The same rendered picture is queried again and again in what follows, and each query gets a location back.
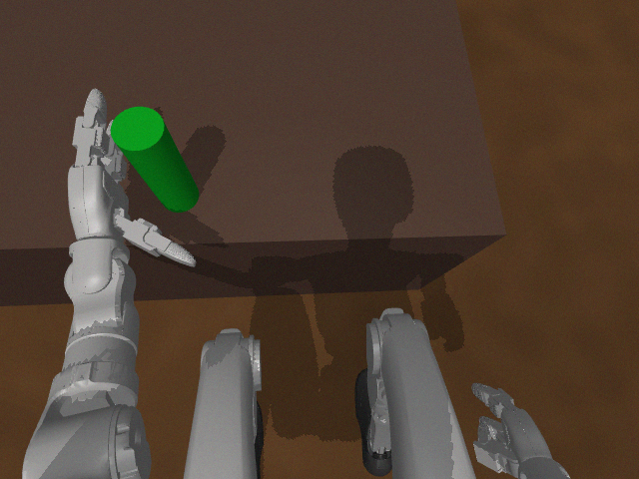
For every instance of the right robot arm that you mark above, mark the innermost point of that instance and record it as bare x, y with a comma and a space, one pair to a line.
541, 468

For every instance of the right robot foot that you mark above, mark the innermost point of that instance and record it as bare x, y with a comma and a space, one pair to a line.
376, 464

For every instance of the can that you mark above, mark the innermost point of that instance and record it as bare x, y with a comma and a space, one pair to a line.
142, 136

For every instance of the left robot arm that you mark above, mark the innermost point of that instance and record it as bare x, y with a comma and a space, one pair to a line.
90, 428

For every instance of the right robot hand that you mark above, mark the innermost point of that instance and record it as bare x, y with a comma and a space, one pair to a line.
515, 439

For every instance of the left robot hand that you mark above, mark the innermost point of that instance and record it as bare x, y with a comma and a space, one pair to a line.
98, 205

